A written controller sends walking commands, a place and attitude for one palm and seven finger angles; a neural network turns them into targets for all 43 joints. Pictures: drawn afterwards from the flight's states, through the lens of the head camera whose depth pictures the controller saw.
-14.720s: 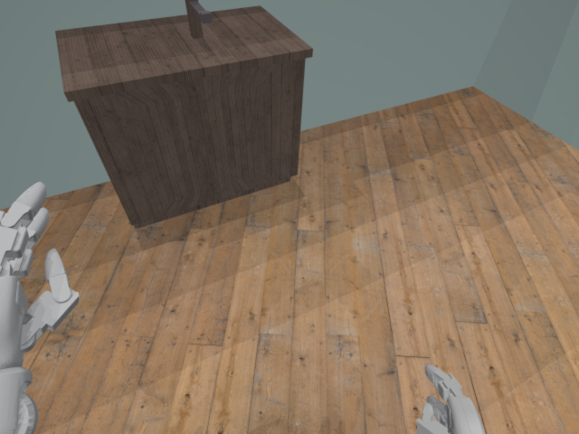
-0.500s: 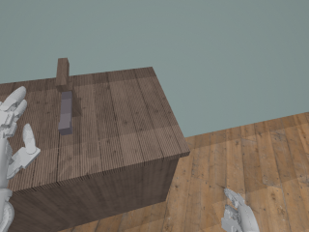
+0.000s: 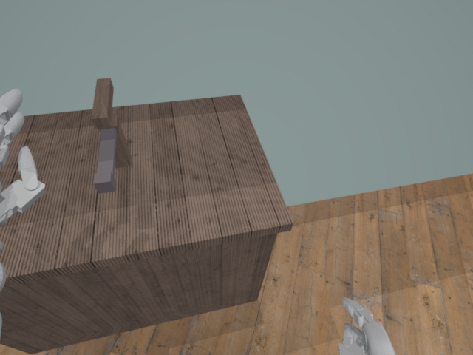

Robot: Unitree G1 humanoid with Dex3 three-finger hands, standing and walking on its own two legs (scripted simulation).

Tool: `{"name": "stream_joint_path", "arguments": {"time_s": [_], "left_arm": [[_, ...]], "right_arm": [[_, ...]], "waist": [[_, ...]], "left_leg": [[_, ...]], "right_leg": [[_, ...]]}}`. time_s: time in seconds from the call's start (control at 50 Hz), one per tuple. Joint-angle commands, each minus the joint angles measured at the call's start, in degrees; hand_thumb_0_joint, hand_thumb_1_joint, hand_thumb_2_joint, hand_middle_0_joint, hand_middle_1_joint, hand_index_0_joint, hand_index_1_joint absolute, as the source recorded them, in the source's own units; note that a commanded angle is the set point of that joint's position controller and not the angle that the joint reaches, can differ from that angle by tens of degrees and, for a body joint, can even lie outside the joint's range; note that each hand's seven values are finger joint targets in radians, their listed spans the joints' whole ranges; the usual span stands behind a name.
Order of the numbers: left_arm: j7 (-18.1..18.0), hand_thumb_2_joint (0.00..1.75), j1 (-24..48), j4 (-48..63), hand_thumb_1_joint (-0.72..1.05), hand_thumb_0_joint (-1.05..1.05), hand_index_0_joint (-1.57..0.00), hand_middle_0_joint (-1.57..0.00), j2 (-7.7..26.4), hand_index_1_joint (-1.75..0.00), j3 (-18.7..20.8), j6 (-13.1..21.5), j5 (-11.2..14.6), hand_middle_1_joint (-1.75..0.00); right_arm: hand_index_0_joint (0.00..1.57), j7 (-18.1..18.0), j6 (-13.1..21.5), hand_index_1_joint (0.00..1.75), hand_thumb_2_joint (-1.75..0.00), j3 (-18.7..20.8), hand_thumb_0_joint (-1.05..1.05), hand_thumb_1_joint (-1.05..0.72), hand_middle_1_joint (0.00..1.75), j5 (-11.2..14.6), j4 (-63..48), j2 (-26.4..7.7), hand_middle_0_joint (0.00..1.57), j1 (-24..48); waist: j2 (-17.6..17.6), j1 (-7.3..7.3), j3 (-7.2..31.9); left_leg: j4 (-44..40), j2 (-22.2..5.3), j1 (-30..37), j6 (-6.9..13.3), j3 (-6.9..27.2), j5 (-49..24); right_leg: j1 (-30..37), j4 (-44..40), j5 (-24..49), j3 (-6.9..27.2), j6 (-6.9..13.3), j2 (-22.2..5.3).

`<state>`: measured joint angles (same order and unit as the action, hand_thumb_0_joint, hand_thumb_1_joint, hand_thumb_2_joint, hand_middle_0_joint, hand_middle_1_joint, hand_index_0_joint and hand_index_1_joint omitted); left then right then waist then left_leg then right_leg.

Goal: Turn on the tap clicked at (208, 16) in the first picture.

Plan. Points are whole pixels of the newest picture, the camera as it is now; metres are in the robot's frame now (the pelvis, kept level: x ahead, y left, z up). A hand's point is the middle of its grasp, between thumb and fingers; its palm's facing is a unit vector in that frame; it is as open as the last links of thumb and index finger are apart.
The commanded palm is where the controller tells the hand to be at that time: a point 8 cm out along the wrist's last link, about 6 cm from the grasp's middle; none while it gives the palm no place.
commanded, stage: turn the palm inward beside the body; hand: left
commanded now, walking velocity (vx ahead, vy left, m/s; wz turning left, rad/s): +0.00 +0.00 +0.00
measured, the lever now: (104, 182) +0.36 +0.28 +0.07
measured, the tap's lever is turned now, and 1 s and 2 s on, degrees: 0 0 0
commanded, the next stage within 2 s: none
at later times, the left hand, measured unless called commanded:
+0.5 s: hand (86, 233) +0.23 +0.23 +0.13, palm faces +0.41 -0.84 -0.36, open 7.4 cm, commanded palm +0.17 +0.26 +0.16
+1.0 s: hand (101, 245) +0.21 +0.20 +0.14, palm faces +0.41 -0.87 -0.25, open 7.4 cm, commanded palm +0.16 +0.25 +0.15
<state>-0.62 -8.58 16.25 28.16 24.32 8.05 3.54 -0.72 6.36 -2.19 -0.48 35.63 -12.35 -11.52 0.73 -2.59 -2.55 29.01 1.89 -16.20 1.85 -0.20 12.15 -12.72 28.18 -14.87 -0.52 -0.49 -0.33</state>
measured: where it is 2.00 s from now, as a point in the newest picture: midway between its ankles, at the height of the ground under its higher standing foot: outside the picture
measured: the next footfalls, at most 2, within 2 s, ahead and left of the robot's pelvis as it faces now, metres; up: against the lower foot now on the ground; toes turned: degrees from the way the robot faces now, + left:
none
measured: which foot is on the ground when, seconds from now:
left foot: down 0.00-1.00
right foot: down 0.00-1.00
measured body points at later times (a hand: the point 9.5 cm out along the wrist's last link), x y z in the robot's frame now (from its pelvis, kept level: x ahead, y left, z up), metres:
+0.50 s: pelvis +0.00 -0.05 -0.02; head +0.00 -0.07 +0.43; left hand +0.20 +0.27 +0.15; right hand +0.20 -0.26 -0.10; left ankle +0.03 +0.09 -0.74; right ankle +0.00 -0.13 -0.74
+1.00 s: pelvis +0.03 -0.04 -0.02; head +0.03 -0.05 +0.43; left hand +0.19 +0.25 +0.15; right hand +0.23 -0.26 -0.09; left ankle +0.03 +0.09 -0.74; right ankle +0.00 -0.13 -0.74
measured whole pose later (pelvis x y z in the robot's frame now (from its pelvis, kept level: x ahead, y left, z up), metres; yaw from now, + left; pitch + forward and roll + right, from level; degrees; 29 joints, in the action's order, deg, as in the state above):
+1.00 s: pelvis +0.03 -0.04 -0.02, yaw +2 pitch +3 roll +0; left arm -3.7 -29.3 26.4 16.8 16.7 6.7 10.3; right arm -3.3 13.0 0.4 1.4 36.0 -13.7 -12.6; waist -1.7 -3.9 4.4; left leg 40.1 0.4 -23.3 -0.9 3.1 19.9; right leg -19.0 39.3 -23.6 -3.8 2.7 1.4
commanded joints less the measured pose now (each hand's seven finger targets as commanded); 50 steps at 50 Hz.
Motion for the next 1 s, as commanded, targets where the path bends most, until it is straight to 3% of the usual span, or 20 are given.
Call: {"name": "stream_joint_path", "arguments": {"time_s": [0.0, 0.06, 0.14, 0.16, 0.18, 0.22, 0.26, 0.28, 0.36, 0.4, 0.46, 0.54, 0.56, 0.58, 0.62, 0.66, 0.78, 0.86, 0.96, 0.98], "left_arm": [[4.29, 0.90, -6.52, 6.84, 0.90, 0.00, -0.20, -0.20, 0.23, -0.30, 1.07, -5.69, 7.32, -0.30], [1.54, 0.90, -5.92, 11.98, 0.90, 0.00, -0.20, -0.20, 5.91, -0.30, 2.11, -4.56, 1.59, -0.30], [-5.16, 0.90, 1.14, 20.47, 0.90, 0.00, -0.20, -0.20, 8.60, -0.30, 4.48, 5.14, -1.43, -0.30], [-6.56, 0.90, 3.32, 22.28, 0.90, 0.00, -0.20, -0.20, 13.45, -0.30, 8.92, 7.20, -1.09, -0.30], [-7.12, 0.90, 3.95, 21.62, 0.90, 0.00, -0.20, -0.20, 10.49, -0.30, 6.97, 8.99, -0.63, -0.30], [-7.68, 0.90, 5.55, 16.17, 0.90, 0.00, -0.20, -0.20, 8.28, -0.30, 5.81, 10.21, 0.23, -0.30], [-6.84, 0.90, 6.94, 8.94, 0.90, 0.00, -0.20, -0.20, 9.16, -0.30, 5.84, 7.91, 0.79, -0.30], [-5.62, 0.90, 8.53, 7.76, 0.90, 0.00, -0.20, -0.20, 6.00, -0.30, 1.96, 6.37, 1.66, -0.30], [-1.34, 0.90, 7.93, 0.99, 0.90, 0.00, -0.20, -0.20, 5.34, -0.30, -2.57, -3.80, 3.64, -0.30], [-0.49, 0.90, 6.55, 5.27, 0.90, 0.00, -0.20, -0.20, 5.88, -0.30, -2.82, -6.11, 3.98, -0.30], [-1.51, 0.90, 1.11, 11.51, 0.90, 0.00, -0.20, -0.20, 8.93, -0.30, 2.65, -4.20, 4.09, -0.30], [-4.11, 0.90, -8.65, 16.69, 0.90, 0.00, -0.20, -0.20, 7.52, -0.30, 8.58, 3.39, 6.14, -0.30], [-4.45, 0.90, -11.79, 16.38, 0.90, 0.00, -0.20, -0.20, 9.80, -0.30, 11.77, 4.04, 6.66, -0.30], [-4.27, 0.90, -12.50, 17.04, 0.90, 0.00, -0.20, -0.20, 5.18, -0.30, 8.25, 4.24, 7.30, -0.30], [-3.75, 0.90, -15.36, 15.50, 0.90, 0.00, -0.20, -0.20, 3.07, -0.30, 7.54, 2.86, 8.23, -0.30], [-2.86, 0.90, -17.10, 13.86, 0.90, 0.00, -0.20, -0.20, 2.38, -0.30, 6.36, -0.25, 8.29, -0.30], [-0.80, 0.90, -12.02, 20.36, 0.90, 0.00, -0.20, -0.20, -1.07, -0.30, -0.68, -1.92, 8.29, -0.30], [-3.29, 0.90, -14.32, 24.87, 0.90, 0.00, -0.20, -0.20, 2.35, -0.30, 1.94, 2.48, 6.34, -0.30], [-5.96, 0.90, -20.46, 20.67, 0.90, 0.00, -0.20, -0.20, -0.36, -0.30, 2.67, 1.93, 6.92, -0.30], [-5.81, 0.90, -19.37, 21.33, 0.90, 0.00, -0.20, -0.20, -3.72, -0.30, -0.50, 0.89, 7.67, -0.30]], "right_arm": [[0.20, 0.27, 3.42, 0.30, -0.90, 4.35, 0.00, -0.90, 0.30, 1.66, -7.89, -10.55, 0.20, 7.75], [0.20, 0.35, 2.67, 0.30, -0.90, 3.30, 0.00, -0.90, 0.30, 1.66, -9.14, -9.79, 0.20, 10.17], [0.20, -0.27, 3.94, 0.30, -0.90, 3.29, 0.00, -0.90, 0.30, -0.45, -8.95, -8.02, 0.20, 9.83], [0.20, -0.62, 4.12, 0.30, -0.90, 3.38, 0.00, -0.90, 0.30, -0.38, -7.91, -8.07, 0.20, 9.27], [0.20, -0.75, 4.70, 0.30, -0.90, 3.40, 0.00, -0.90, 0.30, -0.49, -7.75, -7.02, 0.20, 8.80], [0.20, -0.95, 5.34, 0.30, -0.90, 3.23, 0.00, -0.90, 0.30, 0.08, -5.63, -7.08, 0.20, 9.07], [0.20, -1.57, 5.34, 0.30, -0.90, 3.31, 0.00, -0.90, 0.30, 0.70, -3.96, -8.05, 0.20, 8.41], [0.20, -1.87, 5.62, 0.30, -0.90, 3.22, 0.00, -0.90, 0.30, 0.97, -4.48, -8.13, 0.20, 9.33], [0.20, -3.77, 5.59, 0.30, -0.90, 2.80, 0.00, -0.90, 0.30, 2.67, -5.59, -8.89, 0.20, 10.83], [0.20, -4.17, 6.00, 0.30, -0.90, 2.95, 0.00, -0.90, 0.30, 2.69, -7.42, -8.71, 0.20, 11.15], [0.20, -3.93, 6.39, 0.30, -0.90, 3.22, 0.00, -0.90, 0.30, 2.31, -7.95, -8.09, 0.20, 11.00], [0.20, -2.60, 7.25, 0.30, -0.90, 4.12, 0.00, -0.90, 0.30, 1.30, -7.67, -7.62, 0.20, 6.53], [0.20, -2.28, 7.14, 0.30, -0.90, 4.39, 0.00, -0.90, 0.30, 1.36, -6.97, -7.89, 0.20, 5.69], [0.20, -1.99, 7.19, 0.30, -0.90, 4.30, 0.00, -0.90, 0.30, 1.57, -7.58, -7.30, 0.20, 5.35], [0.20, -1.71, 7.28, 0.30, -0.90, 4.47, 0.00, -0.90, 0.30, 2.13, -7.62, -7.49, 0.20, 4.26], [0.20, -2.19, 6.89, 0.30, -0.90, 4.51, 0.00, -0.90, 0.30, 2.72, -7.15, -8.04, 0.20, 3.87], [0.20, -4.05, 8.63, 0.30, -0.90, 4.61, 0.00, -0.90, 0.30, 2.74, -8.62, -8.73, 0.20, 2.91], [0.20, -3.62, 9.78, 0.30, -0.90, 4.93, 0.00, -0.90, 0.30, 2.03, -7.86, -8.26, 0.20, 2.09], [0.20, -2.73, 9.35, 0.30, -0.90, 4.67, 0.00, -0.90, 0.30, 2.28, -7.63, -7.77, 0.20, 2.79], [0.20, -2.73, 9.12, 0.30, -0.90, 4.30, 0.00, -0.90, 0.30, 2.50, -8.52, -7.49, 0.20, 3.57]], "waist": [[-3.46, -2.05, 14.94], [-3.52, -0.68, 7.70], [-3.74, 0.66, 9.87], [-5.65, 0.29, 10.02], [-6.27, 0.34, 12.48], [-7.66, 1.59, 9.07], [-8.86, 2.05, 5.98], [-8.88, 2.25, 5.75], [-6.77, 0.70, 3.91], [-3.39, -0.03, 7.11], [1.37, -1.39, 9.46], [5.37, -2.04, 17.12], [2.29, -3.07, 18.38], [1.66, -2.23, 18.26], [-1.46, -2.14, 16.51], [-4.63, -1.66, 12.79], [-0.55, 0.32, 13.13], [-2.91, -1.07, 17.19], [-3.51, -2.16, 14.66], [-3.71, -1.69, 14.29]], "left_leg": [[-2.77, -2.30, 11.43, -3.87, 1.94, -13.52], [-3.84, -1.88, 4.98, -1.99, 1.60, -3.08], [-1.80, -1.35, 2.56, -1.07, 3.07, 6.43], [-1.60, -1.32, 2.77, -1.18, 2.69, 8.12], [-0.79, -0.85, 2.55, -1.20, 2.37, 8.67], [0.96, -0.64, 0.97, -1.12, 2.38, 12.47], [2.41, -0.18, -0.48, -1.00, 1.74, 13.83], [2.66, 0.14, -1.25, -0.99, 1.64, 14.82], [4.78, 0.53, -3.07, -0.97, 0.35, 12.09], [5.28, -0.20, -3.21, -0.83, 1.07, 9.47], [6.40, -1.21, -3.03, -1.01, 1.68, 4.85], [7.54, -1.19, -1.08, -0.45, 1.32, -6.65], [7.62, -1.07, -0.21, -0.54, 0.66, -9.34], [7.76, -0.74, -0.15, -0.40, 0.01, -11.28], [8.35, -1.04, -0.16, -0.60, -0.71, -13.42], [8.46, -1.02, -0.37, -0.48, -1.20, -13.64], [8.25, -1.11, 0.88, 0.37, 0.56, -13.92], [9.08, -1.14, 3.00, 0.07, 1.08, -17.74], [8.38, -1.51, 0.12, -0.72, 1.53, -15.63], [7.92, -1.48, 0.00, -0.78, 1.41, -14.52]], "right_leg": [[-2.66, -0.65, 9.61, -6.20, 1.90, 2.75], [-4.78, -0.46, 4.25, -5.51, 1.90, 3.03], [-8.03, 1.75, -3.61, -4.29, 1.50, 2.74], [-8.30, 1.13, -5.03, -3.66, 1.52, 2.92], [-7.68, 1.22, -6.45, -3.46, 1.62, 2.46], [-10.14, 0.91, -8.61, -2.85, 1.30, 2.12], [-11.45, -0.72, -10.84, -2.08, 1.24, 1.48], [-11.79, -0.91, -12.14, -1.79, 1.07, 0.76], [-11.36, -5.26, -19.09, 2.86, 0.86, -1.29], [-9.00, -5.69, -19.56, 5.00, 0.66, -2.50], [-6.39, -5.54, -14.32, 6.25, -0.09, -3.33], [-1.82, 2.29, 14.54, 1.77, -1.45, -1.76], [-0.44, 3.47, 19.88, 0.87, -1.31, -1.39], [-0.41, 4.84, 23.46, -0.17, -1.39, -1.43], [-1.38, 5.45, 26.37, -0.95, -0.94, -1.40], [-3.21, 4.61, 25.55, -1.21, -0.43, -1.35], [-5.37, 4.69, 21.80, -2.09, -0.33, -0.88], [-4.62, 6.28, 21.96, -2.37, 0.37, -0.23], [-5.08, 6.38, 17.01, -3.52, 1.28, 0.09], [-5.35, 6.23, 16.02, -3.75, 1.30, -0.17]]}}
